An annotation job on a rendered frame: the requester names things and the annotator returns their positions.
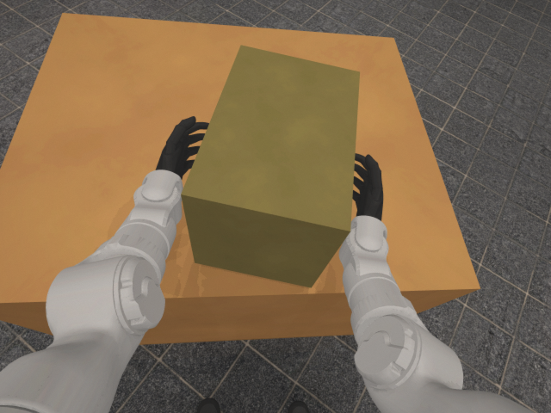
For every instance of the left robot forearm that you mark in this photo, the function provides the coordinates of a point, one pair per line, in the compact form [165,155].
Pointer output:
[150,228]

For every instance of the robot left hand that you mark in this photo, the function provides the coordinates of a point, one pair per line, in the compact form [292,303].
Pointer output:
[177,151]

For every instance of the right robot forearm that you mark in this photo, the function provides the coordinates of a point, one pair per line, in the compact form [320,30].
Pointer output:
[369,286]

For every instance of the robot left upper arm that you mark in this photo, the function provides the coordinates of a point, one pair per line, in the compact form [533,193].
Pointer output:
[98,313]

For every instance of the carton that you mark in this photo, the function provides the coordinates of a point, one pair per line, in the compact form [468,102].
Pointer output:
[270,191]

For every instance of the robot right upper arm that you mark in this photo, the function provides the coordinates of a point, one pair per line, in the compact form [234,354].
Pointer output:
[407,370]

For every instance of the robot right hand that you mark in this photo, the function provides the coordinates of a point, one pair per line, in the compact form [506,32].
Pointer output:
[370,200]

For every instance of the pedestal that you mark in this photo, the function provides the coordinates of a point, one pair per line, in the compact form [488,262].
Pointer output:
[108,95]

